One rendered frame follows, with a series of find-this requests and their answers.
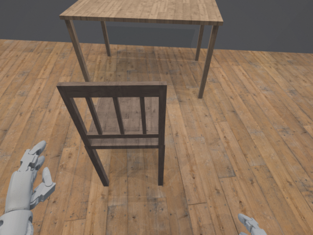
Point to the right robot hand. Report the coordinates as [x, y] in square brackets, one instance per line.
[251, 225]

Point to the left robot hand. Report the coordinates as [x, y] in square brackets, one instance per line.
[19, 195]

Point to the left robot forearm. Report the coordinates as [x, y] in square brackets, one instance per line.
[17, 222]

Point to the chair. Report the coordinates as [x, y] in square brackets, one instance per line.
[128, 115]

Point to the table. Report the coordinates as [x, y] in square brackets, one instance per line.
[199, 12]

